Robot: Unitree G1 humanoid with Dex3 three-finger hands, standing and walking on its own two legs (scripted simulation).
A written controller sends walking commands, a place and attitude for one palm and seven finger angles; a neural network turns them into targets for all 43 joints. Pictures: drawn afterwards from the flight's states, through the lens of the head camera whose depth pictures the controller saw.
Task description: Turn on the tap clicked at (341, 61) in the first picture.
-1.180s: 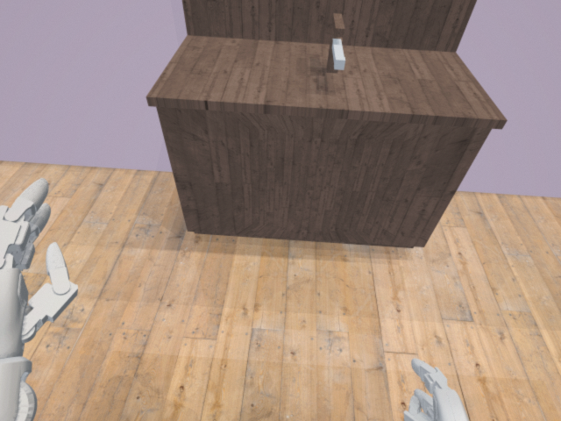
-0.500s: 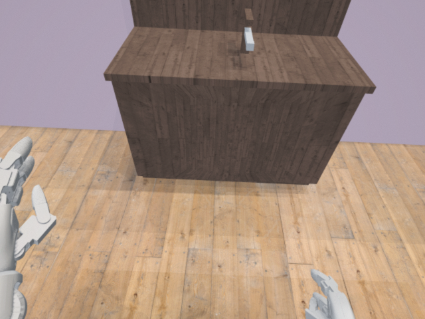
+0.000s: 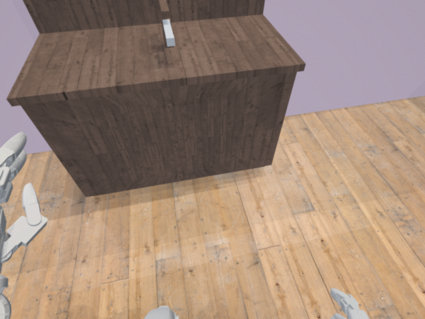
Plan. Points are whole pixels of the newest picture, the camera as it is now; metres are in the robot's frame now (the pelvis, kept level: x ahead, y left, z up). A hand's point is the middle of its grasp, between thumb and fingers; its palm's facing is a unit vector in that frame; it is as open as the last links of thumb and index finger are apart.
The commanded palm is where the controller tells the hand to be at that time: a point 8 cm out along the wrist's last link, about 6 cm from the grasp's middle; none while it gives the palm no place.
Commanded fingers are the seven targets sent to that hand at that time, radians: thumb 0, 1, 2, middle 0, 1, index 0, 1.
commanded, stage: walk to a spot facing it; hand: left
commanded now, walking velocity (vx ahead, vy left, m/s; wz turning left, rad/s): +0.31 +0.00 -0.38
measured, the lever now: (170, 40) +0.96 +0.19 +0.06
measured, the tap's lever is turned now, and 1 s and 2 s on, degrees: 0 0 0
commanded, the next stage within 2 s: turn to face it in 0.34 s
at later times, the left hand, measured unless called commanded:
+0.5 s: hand (138, 118) +0.41 +0.15 +0.18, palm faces +0.13 -0.86 -0.49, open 7.4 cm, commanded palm +0.36 +0.21 +0.17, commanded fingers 0.00 0.90 0.90 -0.20 -0.30 -0.20 -0.30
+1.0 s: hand (149, 116) +0.43 +0.14 +0.16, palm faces +0.27 -0.90 -0.33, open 7.4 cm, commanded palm +0.40 +0.17 +0.17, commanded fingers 0.00 0.90 0.90 -0.20 -0.30 -0.20 -0.30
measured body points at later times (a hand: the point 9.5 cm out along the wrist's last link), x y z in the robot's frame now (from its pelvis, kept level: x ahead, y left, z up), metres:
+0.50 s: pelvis +0.13 -0.01 -0.01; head +0.16 -0.02 +0.44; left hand +0.40 +0.20 +0.20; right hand +0.22 -0.24 -0.11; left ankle +0.09 +0.15 -0.74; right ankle +0.19 -0.15 -0.70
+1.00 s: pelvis +0.18 -0.06 -0.02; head +0.17 -0.04 +0.43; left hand +0.41 +0.19 +0.18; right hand +0.26 -0.35 -0.08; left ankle +0.24 +0.03 -0.74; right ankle +0.19 -0.16 -0.74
